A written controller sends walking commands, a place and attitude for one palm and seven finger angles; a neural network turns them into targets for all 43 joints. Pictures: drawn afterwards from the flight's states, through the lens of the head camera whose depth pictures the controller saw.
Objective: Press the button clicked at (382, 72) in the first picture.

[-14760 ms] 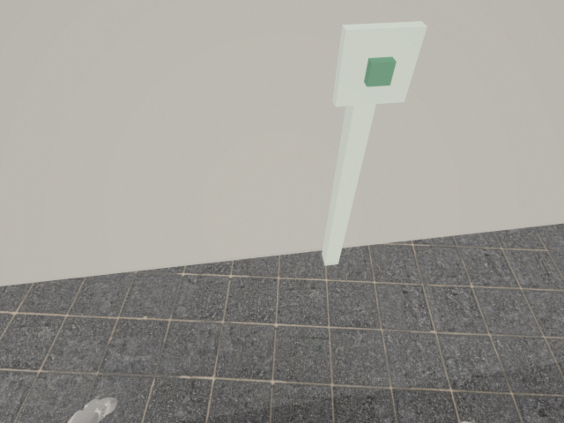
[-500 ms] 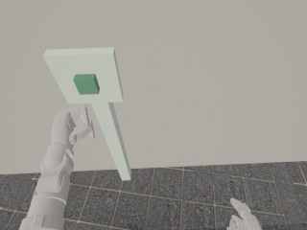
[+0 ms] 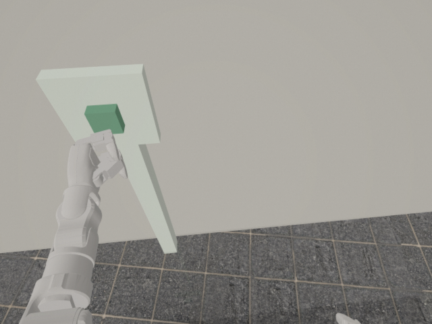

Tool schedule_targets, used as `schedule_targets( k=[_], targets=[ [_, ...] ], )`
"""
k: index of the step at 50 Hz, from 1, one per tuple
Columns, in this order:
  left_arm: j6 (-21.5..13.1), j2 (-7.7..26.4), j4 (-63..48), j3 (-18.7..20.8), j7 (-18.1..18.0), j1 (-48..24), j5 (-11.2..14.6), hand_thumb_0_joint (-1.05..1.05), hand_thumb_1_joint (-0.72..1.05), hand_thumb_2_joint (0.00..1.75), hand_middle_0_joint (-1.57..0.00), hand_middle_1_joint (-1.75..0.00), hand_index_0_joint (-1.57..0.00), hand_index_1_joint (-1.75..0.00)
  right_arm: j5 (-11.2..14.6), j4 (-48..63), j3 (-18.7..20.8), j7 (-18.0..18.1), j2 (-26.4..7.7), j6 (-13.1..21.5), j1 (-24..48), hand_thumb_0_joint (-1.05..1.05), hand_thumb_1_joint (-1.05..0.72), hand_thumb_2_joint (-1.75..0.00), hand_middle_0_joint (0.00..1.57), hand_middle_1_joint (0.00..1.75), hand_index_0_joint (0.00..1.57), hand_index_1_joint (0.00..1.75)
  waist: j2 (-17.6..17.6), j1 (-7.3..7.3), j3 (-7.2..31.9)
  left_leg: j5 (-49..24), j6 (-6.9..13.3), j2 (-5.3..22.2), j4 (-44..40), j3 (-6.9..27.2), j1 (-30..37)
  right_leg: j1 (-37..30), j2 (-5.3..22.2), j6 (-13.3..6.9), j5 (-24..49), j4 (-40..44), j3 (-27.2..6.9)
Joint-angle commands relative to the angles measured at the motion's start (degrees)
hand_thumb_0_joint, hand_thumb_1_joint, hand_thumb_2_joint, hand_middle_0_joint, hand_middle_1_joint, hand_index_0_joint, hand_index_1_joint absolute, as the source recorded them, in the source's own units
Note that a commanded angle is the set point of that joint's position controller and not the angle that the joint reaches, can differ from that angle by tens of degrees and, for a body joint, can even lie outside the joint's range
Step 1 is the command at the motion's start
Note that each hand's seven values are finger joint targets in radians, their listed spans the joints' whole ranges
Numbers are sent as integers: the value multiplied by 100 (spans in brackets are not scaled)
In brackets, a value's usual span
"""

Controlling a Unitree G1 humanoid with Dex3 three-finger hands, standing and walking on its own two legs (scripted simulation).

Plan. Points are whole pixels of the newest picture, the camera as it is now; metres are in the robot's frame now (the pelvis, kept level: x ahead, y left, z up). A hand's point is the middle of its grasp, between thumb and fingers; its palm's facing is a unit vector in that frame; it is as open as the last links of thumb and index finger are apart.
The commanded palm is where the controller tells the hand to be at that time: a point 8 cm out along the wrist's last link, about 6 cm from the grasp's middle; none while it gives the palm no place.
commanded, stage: aim a knuckle at the button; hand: left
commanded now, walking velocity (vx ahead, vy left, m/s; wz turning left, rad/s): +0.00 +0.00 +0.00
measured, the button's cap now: (106, 118) +0.47 +0.22 +0.12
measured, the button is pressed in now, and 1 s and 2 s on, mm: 0 0 3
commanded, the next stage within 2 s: press the button with the knuckle in 1.10 s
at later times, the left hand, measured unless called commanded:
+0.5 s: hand (124, 167) +0.38 +0.18 +0.08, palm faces +0.12 -0.99 -0.01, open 3.1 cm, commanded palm +0.35 +0.24 +0.09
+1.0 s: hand (118, 170) +0.37 +0.18 +0.09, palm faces +0.14 -0.99 -0.02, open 3.1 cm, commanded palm +0.34 +0.24 +0.10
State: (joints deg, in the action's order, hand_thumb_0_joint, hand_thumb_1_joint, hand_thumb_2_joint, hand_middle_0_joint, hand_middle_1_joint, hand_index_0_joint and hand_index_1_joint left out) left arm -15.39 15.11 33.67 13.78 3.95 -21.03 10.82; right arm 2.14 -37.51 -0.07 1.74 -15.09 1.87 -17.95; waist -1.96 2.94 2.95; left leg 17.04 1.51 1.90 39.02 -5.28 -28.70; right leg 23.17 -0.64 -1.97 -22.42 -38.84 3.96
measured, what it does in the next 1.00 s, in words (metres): stands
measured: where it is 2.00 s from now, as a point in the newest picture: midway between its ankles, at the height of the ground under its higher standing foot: outside the picture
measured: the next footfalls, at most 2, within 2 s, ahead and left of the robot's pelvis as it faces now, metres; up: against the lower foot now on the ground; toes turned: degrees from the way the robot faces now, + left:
none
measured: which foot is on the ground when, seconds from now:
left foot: down 0.00-1.00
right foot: down 0.00-1.00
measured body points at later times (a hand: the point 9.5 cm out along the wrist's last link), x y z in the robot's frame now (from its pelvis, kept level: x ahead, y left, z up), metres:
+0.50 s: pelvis -0.01 +0.00 +0.00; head +0.03 -0.01 +0.45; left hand +0.37 +0.23 +0.09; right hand +0.12 -0.25 -0.11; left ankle +0.03 +0.10 -0.72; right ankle -0.03 -0.09 -0.72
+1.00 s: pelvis +0.00 +0.00 +0.00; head +0.03 -0.01 +0.45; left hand +0.35 +0.24 +0.10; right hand +0.12 -0.25 -0.11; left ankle +0.03 +0.10 -0.72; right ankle -0.03 -0.09 -0.72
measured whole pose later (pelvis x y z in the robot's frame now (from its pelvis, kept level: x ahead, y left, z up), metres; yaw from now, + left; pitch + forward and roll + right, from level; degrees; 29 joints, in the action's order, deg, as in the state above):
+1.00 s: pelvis +0.00 +0.00 +0.00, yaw +0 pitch +6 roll +0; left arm -15.2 13.3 27.9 12.3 3.4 -16.4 11.1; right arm 2.4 -35.7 -0.3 1.9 -14.6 1.7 -16.1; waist -1.9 2.0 3.0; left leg 17.3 1.5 1.8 39.6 -4.9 -28.4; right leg 22.7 -0.6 -2.0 -22.8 -39.3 4.2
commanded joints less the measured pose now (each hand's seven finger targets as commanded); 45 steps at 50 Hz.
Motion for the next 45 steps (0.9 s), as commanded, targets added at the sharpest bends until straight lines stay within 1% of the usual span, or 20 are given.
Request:
schedule_targets(
  k=[1, 2, 3, 4, 7, 9, 11, 12, 14, 18, 22, 25, 27, 30, 33, 37, 38, 41, 44, 45],
  targets=[
    [-205, 887, -1009, 152, 124, -1664, 109, 0, 90, 90, -130, -150, -130, -150, 64, 768, 239, 63, -778, 217, 226, 0, -90, -90, 20, 30, 20, 30, 318, -87, 1484, -1321, 72, -135, -300, 486, 1267, -119, -39, 146, 2246, 552, -271],
    [-146, 758, -916, 34, 150, -1588, 105, 0, 90, 90, -130, -150, -130, -150, 74, 790, 236, 61, -772, 206, 227, 0, -90, -90, 20, 30, 20, 30, 445, -48, 1331, -1244, 93, -139, -293, 476, 1180, -89, -39, 159, 2193, 593, -280],
    [-129, 886, -972, 147, 143, -1665, 119, 0, 90, 90, -130, -150, -130, -150, 80, 779, 248, 69, -789, 199, 227, 0, -90, -90, 20, 30, 20, 30, 439, -67, 1393, -1220, 92, -139, -300, 472, 1209, -81, -25, 170, 2181, 598, -293],
    [-114, 976, -1060, 240, 140, -1552, 116, 0, 90, 90, -130, -150, -130, -150, 70, 808, 250, 74, -795, 188, 226, 0, -90, -90, 20, 30, 20, 30, 274, -138, 1461, -1247, 87, -156, -305, 459, 1221, -135, -21, 154, 2199, 579, -308],
    [-271, 1005, -1530, 205, 57, -1941, 94, 0, 90, 90, -130, -150, -130, -150, 56, 827, 241, 87, -745, 195, 264, 0, -90, -90, 20, 30, 20, 30, 192, -63, 1632, -1307, 100, -141, -248, 479, 1387, -109, -28, 153, 2170, 551, -323],
    [-426, 1064, -1804, 235, -6, -2076, 57, 0, 90, 90, -130, -150, -130, -150, 42, 816, 232, 95, -707, 222, 299, 0, -90, -90, 20, 30, 20, 30, -110, -88, 1824, -1374, 78, -128, -250, 498, 1593, -98, -36, 126, 2134, 500, -321],
    [-521, 1104, -1837, 242, -53, -2224, 46, 0, 90, 90, -130, -150, -130, -150, 32, 766, 214, 107, -702, 254, 336, 0, -90, -90, 20, 30, 20, 30, -118, -56, 1792, -1317, 69, -110, -242, 537, 1641, -20, -51, 120, 2015, 493, -307],
    [-557, 1007, -1912, 109, -54, -2258, 24, 0, 90, 90, -130, -150, -130, -150, 23, 754, 212, 102, -703, 261, 314, 0, -90, -90, 20, 30, 20, 30, 36, 1, 1838, -1314, 81, -99, -229, 548, 1629, -48, -58, 131, 1994, 487, -297],
    [-470, 1015, -1558, 132, -44, -2094, 9, 0, 90, 90, -130, -150, -130, -150, 46, 738, 194, 114, -717, 252, 355, 0, -90, -90, 20, 30, 20, 30, 8, -22, 1695, -1155, 65, -112, -273, 557, 1542, 6, -46, 126, 1881, 509, -296],
    [-118, 703, -807, -149, 79, -2076, 37, 0, 90, 90, -130, -150, -130, -150, 97, 734, 169, 132, -743, 205, 373, 0, -90, -90, 20, 30, 20, 30, 302, 54, 1257, -835, 79, -138, -296, 541, 1273, 183, -12, 157, 1676, 639, -301],
    [-9, 966, -681, 90, 87, -2181, 78, 0, 90, 90, -130, -150, -130, -150, 87, 800, 151, 140, -779, 155, 344, 0, -90, -90, 20, 30, 20, 30, 430, -27, 1367, -802, 89, -165, -282, 550, 1131, 53, 15, 158, 1631, 651, -334],
    [-233, 1087, -1096, 261, 22, -2258, 76, 0, 90, 90, -130, -150, -130, -150, 57, 888, 160, 122, -724, 174, 368, 0, -90, -90, 20, 30, 20, 30, 182, -136, 1760, -1039, 86, -183, -239, 503, 1285, -138, 12, 148, 1919, 546, -372],
    [-438, 1399, -1320, 480, -51, -2424, 38, 0, 90, 90, -130, -150, -130, -150, 25, 842, 161, 122, -726, 170, 327, 0, -90, -90, 20, 30, 20, 30, 135, -125, 1909, -1177, 93, -161, -178, 520, 1316, -232, -2, 140, 2042, 480, -393],
    [-573, 1111, -1517, 201, -26, -2348, -16, 0, 90, 90, -130, -150, -130, -150, 33, 839, 175, 89, -690, 211, 339, 0, -90, -90, 20, 30, 20, 30, -241, -85, 1954, -1337, 63, -137, -167, 528, 1580, -64, -38, 111, 2105, 424, -336],
    [-449, 1064, -1314, 220, 44, -1944, 34, 0, 90, 90, -130, -150, -130, -150, 41, 816, 206, 83, -728, 210, 301, 0, -90, -90, 20, 30, 20, 30, 51, -101, 1874, -1366, 76, -134, -184, 525, 1472, -150, -42, 130, 2235, 456, -324],
    [-41, 746, -851, -3, 214, -1624, 157, 0, 90, 90, -130, -150, -130, -150, 103, 831, 197, 104, -765, 158, 293, 0, -90, -90, 20, 30, 20, 30, 419, -32, 1385, -1135, 96, -151, -252, 500, 1194, -40, -31, 167, 2112, 600, -290],
    [10, 893, -856, 101, 214, -1710, 175, 0, 90, 90, -130, -150, -130, -150, 120, 828, 199, 117, -790, 146, 300, 0, -90, -90, 20, 30, 20, 30, 447, -47, 1284, -1080, 92, -150, -265, 507, 1130, 4, -22, 172, 2065, 611, -299],
    [-34, 900, -1282, 159, 167, -1661, 187, 0, 90, 90, -130, -150, -130, -150, 87, 907, 218, 111, -763, 160, 306, 0, -90, -90, 20, 30, 20, 30, 291, -137, 1615, -1248, 96, -170, -260, 496, 1305, -128, -12, 159, 2185, 558, -310],
    [-320, 1170, -1846, 405, 19, -1639, 126, 0, 90, 90, -130, -150, -130, -150, 47, 928, 226, 91, -723, 194, 316, 0, -90, -90, 20, 30, 20, 30, 56, -232, 1944, -1535, 82, -147, -233, 505, 1490, -290, -30, 126, 2367, 443, -315],
    [-421, 1083, -2118, 293, -14, -1782, 99, 0, 90, 90, -130, -150, -130, -150, 38, 926, 223, 85, -692, 216, 338, 0, -90, -90, 20, 30, 20, 30, -89, -173, 2045, -1670, 79, -136, -209, 511, 1642, -257, -39, 124, 2446, 401, -305]
  ],
)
